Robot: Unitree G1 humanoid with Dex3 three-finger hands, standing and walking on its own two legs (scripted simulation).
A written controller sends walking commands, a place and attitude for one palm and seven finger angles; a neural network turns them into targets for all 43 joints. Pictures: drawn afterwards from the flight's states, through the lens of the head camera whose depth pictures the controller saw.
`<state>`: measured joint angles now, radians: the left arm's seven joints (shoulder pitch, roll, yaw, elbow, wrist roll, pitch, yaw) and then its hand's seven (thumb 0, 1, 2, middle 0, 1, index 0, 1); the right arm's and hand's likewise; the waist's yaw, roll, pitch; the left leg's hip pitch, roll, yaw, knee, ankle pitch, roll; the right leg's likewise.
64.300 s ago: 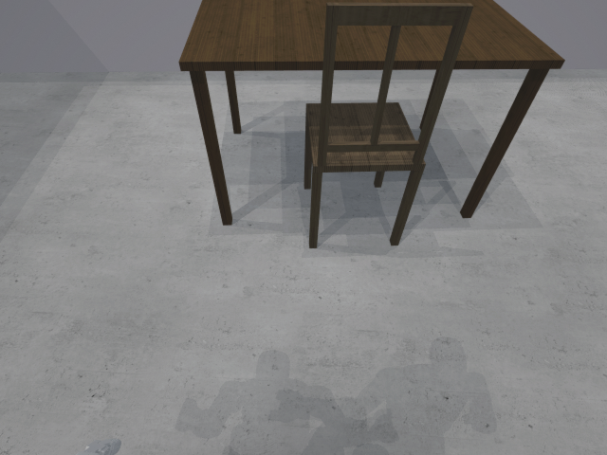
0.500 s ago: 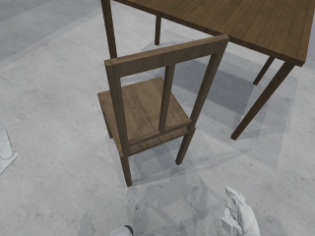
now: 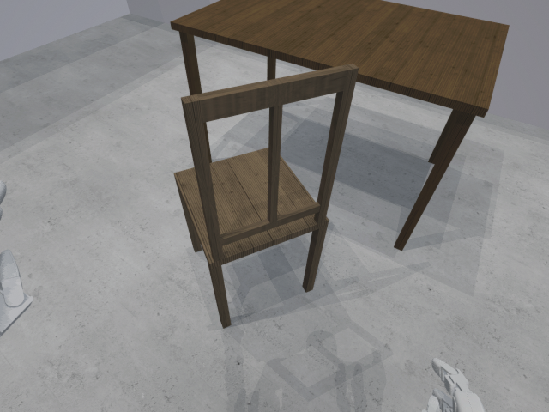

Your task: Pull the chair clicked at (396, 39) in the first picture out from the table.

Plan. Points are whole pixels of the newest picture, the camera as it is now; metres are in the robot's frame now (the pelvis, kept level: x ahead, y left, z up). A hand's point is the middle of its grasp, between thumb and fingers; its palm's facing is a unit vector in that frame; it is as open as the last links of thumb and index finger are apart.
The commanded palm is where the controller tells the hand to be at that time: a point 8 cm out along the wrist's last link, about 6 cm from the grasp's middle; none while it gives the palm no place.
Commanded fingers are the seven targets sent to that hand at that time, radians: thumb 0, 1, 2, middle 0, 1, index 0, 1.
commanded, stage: stop stepping back and stand still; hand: left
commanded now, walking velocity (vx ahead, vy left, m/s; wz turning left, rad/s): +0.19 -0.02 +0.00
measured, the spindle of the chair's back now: (273, 171) +0.64 +0.03 -0.05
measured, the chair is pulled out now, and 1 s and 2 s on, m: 0.49 0.49 0.49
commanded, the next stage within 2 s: let the arm hang, fingers relaxed in 0.82 s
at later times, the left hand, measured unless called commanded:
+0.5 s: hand (26, 286) +0.21 +0.27 +0.16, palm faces +0.46 -0.77 -0.45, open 7.4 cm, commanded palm +0.15 +0.31 +0.18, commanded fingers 0.00 0.90 0.90 -0.20 -0.30 -0.20 -0.30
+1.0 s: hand (62, 306) +0.23 +0.29 +0.07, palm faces +0.28 -0.82 -0.50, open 7.4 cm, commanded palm none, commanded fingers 0.00 0.90 0.90 -0.20 -0.30 -0.20 -0.30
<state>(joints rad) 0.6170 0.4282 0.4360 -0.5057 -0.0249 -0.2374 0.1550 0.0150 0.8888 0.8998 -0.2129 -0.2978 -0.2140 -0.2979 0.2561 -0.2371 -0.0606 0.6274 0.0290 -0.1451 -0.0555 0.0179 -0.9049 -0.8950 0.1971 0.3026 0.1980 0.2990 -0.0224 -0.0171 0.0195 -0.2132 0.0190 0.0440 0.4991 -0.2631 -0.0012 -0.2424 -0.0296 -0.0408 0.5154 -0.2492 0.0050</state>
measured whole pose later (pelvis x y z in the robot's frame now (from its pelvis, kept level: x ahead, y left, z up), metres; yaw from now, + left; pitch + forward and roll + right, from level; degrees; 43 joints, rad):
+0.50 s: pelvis +0.01 +0.00 +0.00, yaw +0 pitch -1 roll -1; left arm 0.54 0.37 0.41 -0.44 -0.03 -0.21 0.16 0.01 0.89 0.90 -0.21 -0.30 -0.21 -0.30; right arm 0.25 -0.20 -0.01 0.69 0.00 -0.13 -0.05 0.02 -0.90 -0.89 0.20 0.30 0.20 0.30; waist 0.00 0.01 0.03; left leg -0.21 0.03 0.01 0.52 -0.30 0.00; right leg -0.21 0.02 0.00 0.47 -0.25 0.00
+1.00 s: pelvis +0.03 +0.02 +0.00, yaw +1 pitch +2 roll +0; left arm 0.42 0.38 0.26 -0.10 0.01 -0.13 0.07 0.00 0.90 0.90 -0.20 -0.30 -0.20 -0.30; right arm 0.17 -0.23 -0.03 0.70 0.00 -0.09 0.01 0.01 -0.90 -0.89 0.20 0.30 0.20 0.30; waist 0.02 0.04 -0.01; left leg -0.25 -0.01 0.02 0.54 -0.31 0.02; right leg -0.26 -0.02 -0.01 0.52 -0.29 0.02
